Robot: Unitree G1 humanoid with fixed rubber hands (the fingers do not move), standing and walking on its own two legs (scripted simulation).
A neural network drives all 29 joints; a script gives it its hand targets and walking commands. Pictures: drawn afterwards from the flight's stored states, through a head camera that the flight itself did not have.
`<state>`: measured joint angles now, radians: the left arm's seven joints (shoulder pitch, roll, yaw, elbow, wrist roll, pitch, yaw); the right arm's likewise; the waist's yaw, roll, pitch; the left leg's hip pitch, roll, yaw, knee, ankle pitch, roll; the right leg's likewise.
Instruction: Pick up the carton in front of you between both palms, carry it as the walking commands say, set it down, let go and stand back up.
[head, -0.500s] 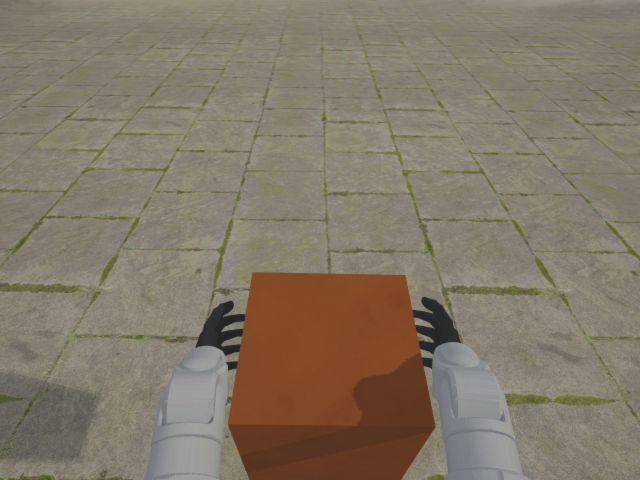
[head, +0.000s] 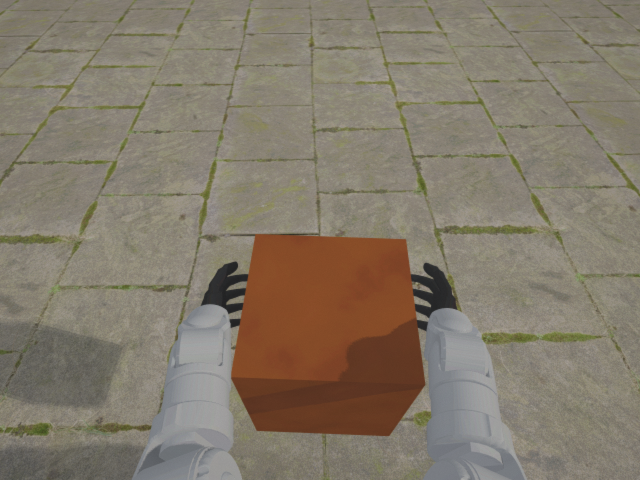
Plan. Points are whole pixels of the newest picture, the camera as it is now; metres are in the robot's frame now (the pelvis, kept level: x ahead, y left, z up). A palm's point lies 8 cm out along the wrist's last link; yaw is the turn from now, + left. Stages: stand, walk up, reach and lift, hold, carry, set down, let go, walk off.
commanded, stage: set down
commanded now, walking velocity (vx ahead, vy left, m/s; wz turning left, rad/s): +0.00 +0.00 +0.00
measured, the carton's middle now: (326, 341) +0.34 -0.01 -0.07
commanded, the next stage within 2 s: none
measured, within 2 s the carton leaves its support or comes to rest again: neither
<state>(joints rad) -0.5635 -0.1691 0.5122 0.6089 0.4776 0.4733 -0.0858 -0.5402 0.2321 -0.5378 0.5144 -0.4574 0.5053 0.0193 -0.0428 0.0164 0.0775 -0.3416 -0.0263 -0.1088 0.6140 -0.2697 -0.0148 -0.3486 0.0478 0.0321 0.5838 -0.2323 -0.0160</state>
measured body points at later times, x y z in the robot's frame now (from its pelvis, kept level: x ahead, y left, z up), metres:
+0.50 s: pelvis -0.02 +0.02 -0.12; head +0.18 +0.02 +0.29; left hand +0.41 +0.12 -0.20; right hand +0.36 -0.18 -0.19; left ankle +0.04 +0.13 -0.73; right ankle +0.05 -0.11 -0.73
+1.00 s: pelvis -0.05 +0.02 -0.25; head +0.22 +0.01 +0.11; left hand +0.44 +0.09 -0.36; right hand +0.38 -0.21 -0.35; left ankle +0.04 +0.13 -0.73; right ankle +0.05 -0.11 -0.73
